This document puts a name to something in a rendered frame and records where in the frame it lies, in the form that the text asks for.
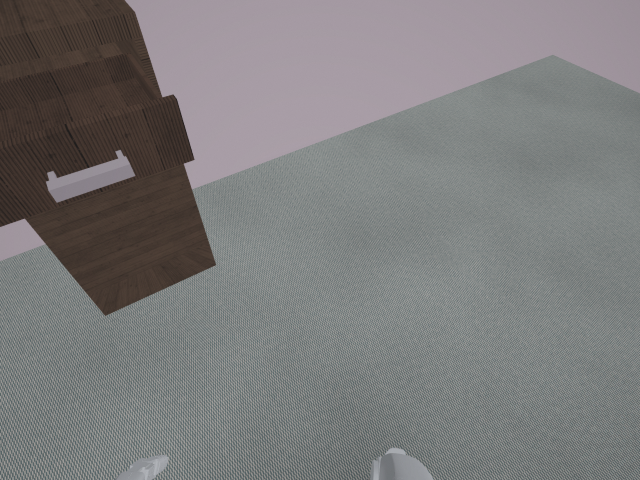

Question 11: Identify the drawer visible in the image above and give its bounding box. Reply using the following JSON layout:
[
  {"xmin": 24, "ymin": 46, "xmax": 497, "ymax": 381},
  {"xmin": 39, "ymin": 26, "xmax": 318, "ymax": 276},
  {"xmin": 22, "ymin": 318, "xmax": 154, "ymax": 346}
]
[{"xmin": 0, "ymin": 52, "xmax": 194, "ymax": 227}]

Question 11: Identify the handle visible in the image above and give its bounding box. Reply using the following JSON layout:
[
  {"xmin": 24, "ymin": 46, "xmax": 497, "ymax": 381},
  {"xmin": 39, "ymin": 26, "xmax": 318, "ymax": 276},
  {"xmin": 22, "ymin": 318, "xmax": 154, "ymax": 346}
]
[{"xmin": 46, "ymin": 150, "xmax": 135, "ymax": 203}]

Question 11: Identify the robot left hand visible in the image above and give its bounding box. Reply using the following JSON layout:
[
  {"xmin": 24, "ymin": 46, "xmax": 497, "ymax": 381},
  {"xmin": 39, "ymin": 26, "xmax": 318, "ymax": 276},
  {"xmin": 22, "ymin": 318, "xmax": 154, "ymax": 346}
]
[{"xmin": 115, "ymin": 455, "xmax": 168, "ymax": 480}]

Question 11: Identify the cabinet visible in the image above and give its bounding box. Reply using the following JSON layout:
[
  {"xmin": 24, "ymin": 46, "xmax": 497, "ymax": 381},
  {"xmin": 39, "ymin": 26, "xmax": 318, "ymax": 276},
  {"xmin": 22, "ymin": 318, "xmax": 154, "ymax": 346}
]
[{"xmin": 0, "ymin": 0, "xmax": 216, "ymax": 316}]

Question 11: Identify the right robot thigh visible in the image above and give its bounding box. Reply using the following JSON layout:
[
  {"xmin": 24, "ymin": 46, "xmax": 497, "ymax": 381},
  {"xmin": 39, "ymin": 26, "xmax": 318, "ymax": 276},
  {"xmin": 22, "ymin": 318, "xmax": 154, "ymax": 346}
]
[{"xmin": 370, "ymin": 453, "xmax": 433, "ymax": 480}]

